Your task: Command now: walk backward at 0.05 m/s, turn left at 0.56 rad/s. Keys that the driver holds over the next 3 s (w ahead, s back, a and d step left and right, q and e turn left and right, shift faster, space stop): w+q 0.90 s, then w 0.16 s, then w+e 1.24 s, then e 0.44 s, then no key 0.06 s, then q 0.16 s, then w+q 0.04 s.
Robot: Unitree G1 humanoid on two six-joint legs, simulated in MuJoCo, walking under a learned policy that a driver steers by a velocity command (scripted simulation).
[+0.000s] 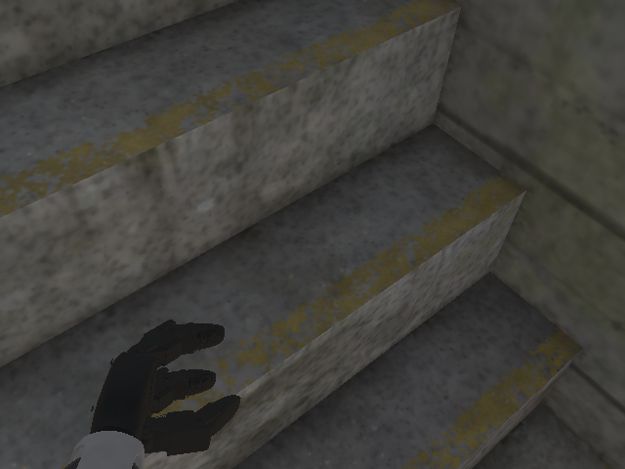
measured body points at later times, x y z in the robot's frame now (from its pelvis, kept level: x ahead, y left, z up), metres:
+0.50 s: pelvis +0.04 -0.02 +0.02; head +0.06 -0.03 +0.47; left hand -0.01 +0.24 -0.09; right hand +0.31 -0.16 -0.07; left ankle -0.04 +0.08 -0.41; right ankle +0.08 -0.11 -0.71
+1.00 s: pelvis +0.02 +0.08 +0.04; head +0.07 +0.16 +0.48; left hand -0.05 +0.40 -0.09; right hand +0.36 +0.05 +0.00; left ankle +0.00 +0.14 -0.48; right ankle +0.05 -0.11 -0.66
